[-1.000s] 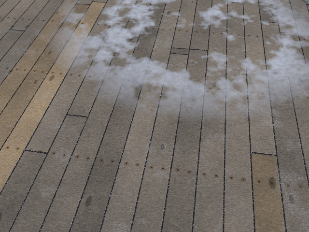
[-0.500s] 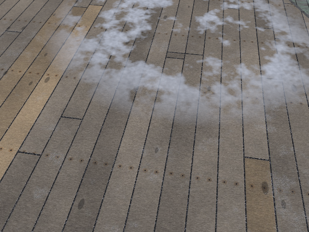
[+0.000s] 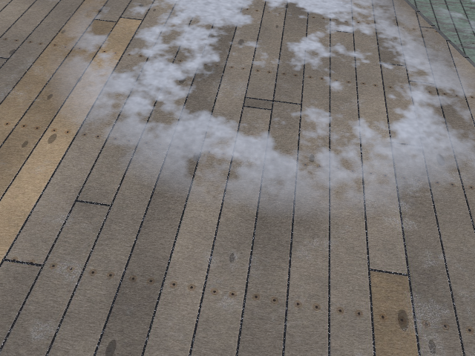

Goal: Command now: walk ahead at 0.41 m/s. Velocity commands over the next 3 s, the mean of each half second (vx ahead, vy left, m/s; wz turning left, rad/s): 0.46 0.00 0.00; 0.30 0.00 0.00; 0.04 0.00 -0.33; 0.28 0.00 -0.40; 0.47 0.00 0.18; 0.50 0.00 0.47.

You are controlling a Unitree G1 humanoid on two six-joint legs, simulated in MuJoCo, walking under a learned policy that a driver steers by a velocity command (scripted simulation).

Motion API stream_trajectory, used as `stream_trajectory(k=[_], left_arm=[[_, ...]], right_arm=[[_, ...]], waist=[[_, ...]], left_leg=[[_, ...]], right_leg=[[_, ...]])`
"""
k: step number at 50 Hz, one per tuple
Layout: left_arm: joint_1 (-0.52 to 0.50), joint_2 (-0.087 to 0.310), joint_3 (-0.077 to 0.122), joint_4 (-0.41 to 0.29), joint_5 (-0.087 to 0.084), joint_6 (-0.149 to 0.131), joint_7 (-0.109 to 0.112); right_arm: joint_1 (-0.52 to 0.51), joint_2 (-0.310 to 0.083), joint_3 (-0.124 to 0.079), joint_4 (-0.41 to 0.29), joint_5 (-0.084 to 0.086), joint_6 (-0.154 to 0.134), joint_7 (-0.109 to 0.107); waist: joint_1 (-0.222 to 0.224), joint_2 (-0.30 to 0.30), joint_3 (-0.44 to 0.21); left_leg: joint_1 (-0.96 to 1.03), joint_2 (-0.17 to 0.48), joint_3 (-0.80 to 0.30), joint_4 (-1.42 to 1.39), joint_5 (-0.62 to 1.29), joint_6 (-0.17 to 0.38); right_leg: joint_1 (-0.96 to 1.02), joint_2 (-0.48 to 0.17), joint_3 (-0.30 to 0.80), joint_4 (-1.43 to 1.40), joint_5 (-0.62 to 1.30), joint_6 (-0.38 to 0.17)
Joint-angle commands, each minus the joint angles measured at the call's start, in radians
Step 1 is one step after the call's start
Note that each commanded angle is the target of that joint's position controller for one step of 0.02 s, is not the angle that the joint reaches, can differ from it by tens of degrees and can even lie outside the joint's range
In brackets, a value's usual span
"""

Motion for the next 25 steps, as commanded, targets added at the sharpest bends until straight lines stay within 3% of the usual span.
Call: stream_trajectory(k=[1, 3, 6, 9, 11, 13, 14, 15, 16, 17, 18, 19, 20, 21, 23, 24, 25], left_arm=[[-0.117, 0.074, 0.019, -0.088, 0.012, -0.025, -0.013], [-0.151, 0.047, 0.015, -0.102, 0.023, -0.019, -0.016], [-0.285, 0.007, -0.003, -0.159, 0.017, -0.018, -0.021], [-0.356, 0.01, -0.01, -0.192, 0.009, -0.017, -0.03], [-0.373, 0.029, -0.006, -0.213, 0.005, -0.02, -0.038], [-0.34, 0.057, 0.006, -0.217, 0.007, -0.025, -0.045], [-0.285, 0.083, 0.019, -0.206, 0.008, -0.026, -0.043], [-0.165, 0.115, 0.038, -0.175, 0.007, -0.023, -0.038], [0.009, 0.151, 0.061, -0.123, 0.005, -0.016, -0.03], [0.166, 0.215, 0.079, -0.091, 0.024, -0.01, -0.019], [0.217, 0.237, 0.079, -0.067, 0.026, -0.008, -0.03], [0.16, 0.144, 0.053, -0.072, 0.016, -0.013, -0.031], [0.09, 0.119, 0.042, -0.091, 0.019, -0.018, -0.029], [0.0, 0.099, 0.036, -0.099, 0.028, -0.023, -0.032], [-0.07, 0.059, 0.027, -0.112, 0.05, -0.036, -0.036], [-0.068, 0.039, 0.02, -0.105, 0.044, -0.039, -0.04], [-0.064, 0.049, 0.022, -0.096, 0.038, -0.04, -0.038]], right_arm=[[0.018, -0.118, -0.007, -0.045, -0.009, -0.009, -0.002], [0.064, -0.118, -0.005, -0.034, -0.006, 0.002, -0.015], [0.083, -0.15, -0.009, -0.035, -0.008, 0.009, -0.03], [0.125, -0.164, -0.015, -0.02, 0.001, 0.009, -0.034], [0.125, -0.16, -0.019, -0.013, 0.01, 0.013, -0.035], [0.106, -0.174, -0.028, -0.019, 0.01, 0.022, -0.036], [0.089, -0.187, -0.033, -0.026, 0.005, 0.028, -0.037], [0.076, -0.19, -0.035, -0.031, -0.001, 0.038, -0.037], [0.069, -0.177, -0.029, -0.043, -0.008, 0.047, -0.037], [0.118, -0.12, -0.011, -0.068, -0.019, 0.044, -0.033], [0.229, 0.015, 0.027, -0.057, -0.009, 0.02, -0.021], [0.129, -0.099, 0.0, -0.066, 0.021, -0.006, -0.017], [0.008, -0.168, -0.017, -0.104, 0.029, -0.028, -0.014], [-0.033, -0.151, -0.02, -0.115, 0.031, -0.033, -0.024], [-0.019, -0.125, -0.025, -0.115, 0.02, -0.017, -0.031], [-0.001, -0.099, -0.023, -0.111, 0.019, -0.001, -0.03], [-0.002, -0.086, -0.023, -0.116, 0.016, 0.008, -0.033]], waist=[[-0.013, 0.142, 0.107], [-0.024, 0.126, 0.102], [-0.053, 0.12, 0.127], [-0.064, 0.132, 0.152], [-0.045, 0.133, 0.159], [-0.005, 0.14, 0.12], [0.031, 0.157, 0.068], [0.095, 0.17, -0.015], [0.174, 0.162, -0.122], [0.185, 0.025, -0.259], [0.122, -0.244, -0.413], [0.147, -0.152, -0.294], [0.142, -0.104, -0.126], [0.082, -0.004, -0.071], [0.022, -0.008, -0.034], [0.006, -0.015, -0.023], [-0.008, -0.01, -0.005]], left_leg=[[0.163, 0.262, -0.306, -0.281, 0.079, 0.135], [0.17, 0.224, -0.205, -0.274, 0.252, 0.132], [0.078, 0.203, -0.135, -0.305, 0.283, 0.13], [0.067, 0.227, -0.113, -0.327, 0.272, 0.134], [0.133, 0.257, -0.104, -0.305, 0.332, 0.123], [0.205, 0.281, -0.092, -0.233, 0.507, 0.103], [0.232, 0.282, -0.081, -0.159, 0.698, 0.092], [0.23, 0.261, -0.056, -0.013, 0.881, 0.076], [0.142, 0.216, -0.026, 0.195, 0.894, 0.046], [-0.164, 0.14, -0.001, 0.526, 0.563, 0.013], [-0.443, -0.045, -0.077, 0.839, -0.255, -0.03], [-0.552, 0.002, -0.17, 0.957, -0.275, -0.006], [-0.558, 0.054, -0.148, 0.946, -0.217, 0.015], [-0.544, 0.101, -0.116, 0.898, -0.108, 0.023], [-0.441, 0.161, -0.117, 0.837, -0.015, 0.015], [-0.414, 0.17, -0.116, 0.813, -0.013, 0.009], [-0.413, 0.18, -0.109, 0.767, -0.012, 0.004]], right_leg=[[-0.345, -0.088, 0.031, -0.034, 0.139, 0.014], [-0.34, -0.072, -0.009, -0.121, 0.195, 0.042], [-0.248, -0.04, -0.046, -0.347, 0.32, 0.067], [-0.172, -0.015, -0.058, -0.463, 0.387, 0.058], [-0.174, -0.016, -0.037, -0.508, 0.381, 0.03], [-0.116, -0.001, -0.036, -0.532, 0.338, -0.001], [-0.035, 0.025, -0.053, -0.522, 0.305, -0.018], [0.117, 0.06, -0.078, -0.513, 0.281, -0.042], [0.353, 0.055, -0.073, -0.51, 0.286, -0.071], [0.704, -0.155, 0.207, -0.496, 0.181, -0.155], [0.908, -0.359, 0.703, -0.676, -0.095, -0.294], [0.821, -0.318, 0.728, -0.767, -0.185, -0.246], [0.64, -0.28, 0.527, -0.747, 0.087, -0.186], [0.505, -0.243, 0.436, -0.793, 0.105, -0.168], [0.309, -0.21, 0.339, -0.858, 0.184, -0.182], [0.271, -0.192, 0.295, -0.887, 0.196, -0.187], [0.235, -0.184, 0.264, -0.911, 0.176, -0.19]])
